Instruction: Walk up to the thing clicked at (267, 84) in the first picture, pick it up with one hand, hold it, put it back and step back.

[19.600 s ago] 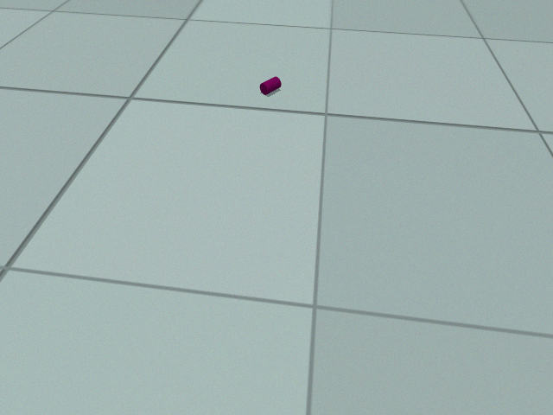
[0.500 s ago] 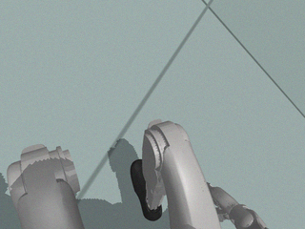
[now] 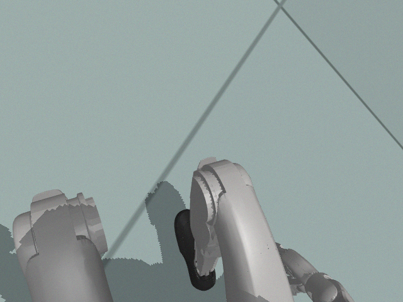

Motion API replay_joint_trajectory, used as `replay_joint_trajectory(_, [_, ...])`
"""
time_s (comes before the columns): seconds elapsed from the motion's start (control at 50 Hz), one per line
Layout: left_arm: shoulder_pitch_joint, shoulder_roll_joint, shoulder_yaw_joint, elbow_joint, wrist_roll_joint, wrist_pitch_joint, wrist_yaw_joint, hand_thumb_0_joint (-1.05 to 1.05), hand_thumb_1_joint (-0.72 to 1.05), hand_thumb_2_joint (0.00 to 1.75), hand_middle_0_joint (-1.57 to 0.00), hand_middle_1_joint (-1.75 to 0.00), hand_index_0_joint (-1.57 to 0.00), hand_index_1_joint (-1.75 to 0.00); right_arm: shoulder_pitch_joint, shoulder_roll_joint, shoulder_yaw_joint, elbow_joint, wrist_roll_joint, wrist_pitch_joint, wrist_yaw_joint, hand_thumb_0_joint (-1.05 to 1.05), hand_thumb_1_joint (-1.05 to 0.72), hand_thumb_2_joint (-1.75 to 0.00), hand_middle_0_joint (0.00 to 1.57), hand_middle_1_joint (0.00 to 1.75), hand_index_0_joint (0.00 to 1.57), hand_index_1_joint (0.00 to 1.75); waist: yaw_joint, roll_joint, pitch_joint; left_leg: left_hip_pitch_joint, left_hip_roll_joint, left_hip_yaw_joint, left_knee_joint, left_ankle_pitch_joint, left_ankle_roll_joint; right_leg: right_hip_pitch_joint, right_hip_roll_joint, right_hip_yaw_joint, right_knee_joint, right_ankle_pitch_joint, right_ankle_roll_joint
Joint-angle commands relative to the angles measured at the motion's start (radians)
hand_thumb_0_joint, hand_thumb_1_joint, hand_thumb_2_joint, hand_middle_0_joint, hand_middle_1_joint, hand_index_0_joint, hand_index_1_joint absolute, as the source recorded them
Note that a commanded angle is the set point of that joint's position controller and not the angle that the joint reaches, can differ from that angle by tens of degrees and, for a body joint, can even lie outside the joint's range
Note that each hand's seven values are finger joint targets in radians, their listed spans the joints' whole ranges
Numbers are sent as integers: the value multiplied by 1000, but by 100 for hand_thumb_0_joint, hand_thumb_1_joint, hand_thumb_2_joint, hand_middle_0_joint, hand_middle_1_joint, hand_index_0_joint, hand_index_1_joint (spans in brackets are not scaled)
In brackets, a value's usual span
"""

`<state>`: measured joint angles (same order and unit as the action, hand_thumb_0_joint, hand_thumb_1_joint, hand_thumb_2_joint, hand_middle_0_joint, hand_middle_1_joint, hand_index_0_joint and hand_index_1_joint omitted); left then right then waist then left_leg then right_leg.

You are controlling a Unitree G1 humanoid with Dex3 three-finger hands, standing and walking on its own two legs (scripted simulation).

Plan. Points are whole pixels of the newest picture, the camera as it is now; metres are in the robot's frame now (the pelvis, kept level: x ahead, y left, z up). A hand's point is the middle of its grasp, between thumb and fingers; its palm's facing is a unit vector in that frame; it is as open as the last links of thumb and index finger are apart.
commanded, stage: settle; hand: left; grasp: from above
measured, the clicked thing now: out of the picture +0.38 +0.39 -0.25
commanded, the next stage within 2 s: lift in 0.68 s
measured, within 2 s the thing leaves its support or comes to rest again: leaves its support in 0.10 s
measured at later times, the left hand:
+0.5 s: hand out of the picture +0.37 +0.40 -0.14, palm faces -0.47 -0.12 -0.88, open 10.2 cm
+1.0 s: hand out of the picture +0.36 +0.39 -0.08, palm faces -0.47 -0.14 -0.87, open 10.2 cm
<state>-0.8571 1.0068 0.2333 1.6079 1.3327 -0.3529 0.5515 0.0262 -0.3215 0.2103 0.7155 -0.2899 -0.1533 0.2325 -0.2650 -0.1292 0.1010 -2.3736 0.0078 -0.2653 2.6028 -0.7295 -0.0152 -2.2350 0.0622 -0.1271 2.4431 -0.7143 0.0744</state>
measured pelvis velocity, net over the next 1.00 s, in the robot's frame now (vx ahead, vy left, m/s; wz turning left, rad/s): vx -0.02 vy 0.00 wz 0.10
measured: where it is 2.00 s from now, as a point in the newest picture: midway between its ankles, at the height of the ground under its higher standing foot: (148, 285)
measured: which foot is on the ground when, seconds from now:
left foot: down 0.00-1.00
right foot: down 0.00-1.00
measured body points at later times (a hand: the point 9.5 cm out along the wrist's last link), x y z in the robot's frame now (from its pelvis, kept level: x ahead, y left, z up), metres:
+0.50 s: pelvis -0.01 +0.00 +0.03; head +0.21 +0.11 +0.41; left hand +0.39 +0.40 -0.09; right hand +0.14 -0.25 -0.07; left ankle +0.06 +0.13 -0.25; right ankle +0.10 -0.13 -0.25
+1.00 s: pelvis -0.02 +0.00 +0.07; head +0.20 +0.10 +0.45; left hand +0.38 +0.39 -0.03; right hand +0.10 -0.27 -0.04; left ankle +0.06 +0.13 -0.25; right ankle +0.10 -0.13 -0.25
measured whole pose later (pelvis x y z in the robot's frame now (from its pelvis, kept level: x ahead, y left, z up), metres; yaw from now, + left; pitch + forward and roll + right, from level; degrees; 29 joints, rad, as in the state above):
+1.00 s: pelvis -0.02 +0.00 +0.07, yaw +6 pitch +33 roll -10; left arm -0.76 0.78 0.15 1.17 1.21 -0.29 0.19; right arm 0.14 -0.28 0.02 0.71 -0.10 0.01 0.15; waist -0.16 0.00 -0.07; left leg -2.27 0.00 -0.15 2.33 -0.65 0.01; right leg -2.15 0.01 -0.06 2.24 -0.67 0.06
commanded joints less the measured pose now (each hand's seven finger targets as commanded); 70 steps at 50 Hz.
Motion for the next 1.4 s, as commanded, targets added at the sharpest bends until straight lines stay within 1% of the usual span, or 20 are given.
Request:
replay_joint_trajectory(0.0, [-254, 300, 23, -248, -34, -12, 24, 0, 64, 68, -108, -52, -106, -54, 131, -306, -114, -4, 14, 3, -7, 0, -90, -90, 20, 30, 20, 30, 26, 582, -746, 601, 21, 135, -295, 311, 7, 283, 19, -125, -172, 326, -93])
replay_joint_trajectory(0.04, [-197, 309, 47, -259, -35, -12, 23, 0, 66, 68, -109, -51, -107, -53, 129, -307, -126, -7, 22, 9, -5, 0, -90, -90, 20, 30, 20, 30, 41, 603, -777, 622, 21, 146, -290, 328, 6, 300, 18, -112, -175, 339, -94])
replay_joint_trajectory(0.12, [-220, 306, 68, -366, -44, 0, 10, 0, 71, 75, -114, -52, -111, -55, 132, -293, -157, 3, 48, 22, -4, 0, -90, -90, 20, 30, 20, 30, 73, 628, -806, 627, 17, 157, -311, 319, 5, 257, 8, -104, -175, 320, -104])
replay_joint_trajectory(0.2, [-234, 247, 37, -423, -52, 23, -24, 0, 75, 78, -118, -51, -114, -55, 153, -275, -188, 9, 78, 39, -6, 0, -90, -90, 20, 30, 20, 30, 86, 599, -819, 597, 12, 174, -333, 277, 15, 254, 5, -80, -220, 296, -104])
replay_joint_trajectory(0.22, [-242, 233, 30, -414, -56, 32, -35, 0, 75, 78, -118, -51, -115, -55, 168, -271, -193, 12, 84, 41, -6, 0, -90, -90, 20, 30, 20, 30, 74, 574, -800, 584, 7, 175, -339, 269, 17, 254, 0, -79, -226, 291, -103])
replay_joint_trajectory(0.24, [-226, 204, 16, -423, -62, 40, -49, 0, 76, 77, -118, -50, -115, -54, 168, -263, -197, 9, 92, 49, -7, 0, -90, -90, 20, 30, 20, 30, 86, 574, -812, 581, 5, 177, -361, 256, 18, 256, 0, -75, -237, 279, -106])
replay_joint_trajectory(0.34, [-243, 109, -61, -421, -87, 67, -140, 0, 78, 75, -120, -49, -117, -52, 189, -248, -223, 2, 124, 67, -17, 0, -90, -90, 20, 30, 20, 30, 73, 509, -770, 575, 0, 172, -401, 205, 25, 225, -11, -66, -272, 236, -104])
replay_joint_trajectory(0.46, [-244, 104, -67, -490, -122, 62, -229, 0, 80, 78, -122, -50, -119, -53, 228, -235, -238, -21, 151, 99, -32, 0, -90, -90, 20, 30, 20, 30, 81, 433, -804, 590, -6, 186, -426, 226, 36, 300, -16, -44, -331, 254, -100])
replay_joint_trajectory(0.5, [-239, 137, -39, -521, -123, 52, -246, 0, 79, 79, -122, -49, -119, -53, 230, -230, -240, -23, 158, 109, -39, 0, -90, -90, 20, 30, 20, 30, 97, 440, -830, 611, -5, 185, -439, 247, 35, 314, -16, -41, -332, 264, -104])
replay_joint_trajectory(0.56, [-248, 161, -6, -568, -125, 34, -256, 0, 84, 79, -124, -52, -121, -55, 232, -228, -243, -33, 165, 129, -52, 0, -90, -90, 20, 30, 20, 30, 111, 458, -846, 629, -10, 192, -454, 260, 32, 320, -21, -37, -339, 264, -105])
replay_joint_trajectory(0.6, [-260, 138, -24, -574, -120, 21, -261, 0, 85, 80, -125, -53, -122, -56, 229, -221, -243, -31, 167, 134, -58, 0, -90, -90, 20, 30, 20, 30, 104, 461, -821, 634, -7, 185, -470, 242, 30, 297, -23, -39, -338, 249, -107])
replay_joint_trajectory(0.68, [-260, 175, 11, -579, -108, 8, -255, 0, 89, 86, -127, -57, -124, -60, 244, -218, -242, -32, 167, 144, -71, 0, -90, -90, 20, 30, 20, 30, 116, 467, -852, 656, -10, 198, -479, 248, 33, 318, -23, -29, -359, 250, -108])
replay_joint_trajectory(0.78, [-270, 158, -5, -569, -103, 18, -255, 0, 90, 90, -134, -58, -130, -63, 256, -215, -247, -27, 166, 145, -84, 0, -91, -91, 20, 30, 20, 30, 112, 467, -850, 669, -9, 203, -500, 221, 36, 317, -25, -26, -382, 230, -108])
replay_joint_trajectory(0.82, [-232, 147, -5, -554, -109, 28, -265, 0, 95, 82, -129, -58, -128, -59, 263, -217, -253, -31, 171, 144, -87, 0, -90, -90, 20, 30, 20, 30, 122, 480, -851, 685, -10, 195, -532, 212, 34, 311, -28, -30, -384, 221, -109])
replay_joint_trajectory(0.9, [-218, 135, -1, -614, -150, 59, -302, 0, 91, 76, -123, -60, -125, -59, 270, -218, -278, -37, 187, 147, -95, 0, -90, -90, 20, 30, 20, 30, 146, 499, -893, 732, -8, 187, -587, 190, 33, 322, -34, -26, -397, 209, -109])
replay_joint_trajectory(0.94, [-217, 134, -7, -653, -162, 69, -323, 0, 88, 79, -124, -58, -123, -59, 279, -212, -285, -44, 194, 152, -99, 0, -90, -90, 20, 30, 20, 30, 137, 484, -914, 737, -10, 193, -588, 211, 35, 341, -35, -18, -417, 223, -111])
replay_joint_trajectory(1.1, [-136, 120, 7, -811, -210, 75, -378, 0, 85, 81, -121, -58, -121, -59, 279, -190, -308, -64, 223, 168, -113, 0, -90, -90, 20, 30, 20, 30, 161, 422, -939, 779, -11, 209, -645, 213, 43, 436, -35, 10, -516, 212, -107])
replay_joint_trajectory(1.14, [-114, 79, -16, -845, -221, 78, -390, 0, 85, 81, -119, -59, -120, -59, 275, -185, -313, -72, 228, 170, -118, 0, -90, -90, 20, 30, 20, 30, 160, 434, -929, 808, -8, 199, -684, 196, 40, 436, -35, 9, -534, 199, -108])
replay_joint_trajectory(1.3, [11, 31, -28, -975, -271, 118, -428, 0, 84, 80, -116, -62, -117, -61, 249, -172, -326, -106, 257, 179, -143, 0, -89, -90, 20, 30, 20, 30, 182, 406, -909, 912, 1, 171, -831, 152, 39, 529, -36, 19, -640, 179, -103])
replay_joint_trajectory(1.38, [70, -7, -56, -1073, -298, 144, -457, 0, 82, 78, -112, -63, -114, -61, 233, -167, -326, -121, 272, 184, -164, 0, -89, -90, 20, 30, 20, 30, 191, 404, -936, 1029, 9, 156, -911, 187, 35, 597, -35, 21, -693, 210, -101])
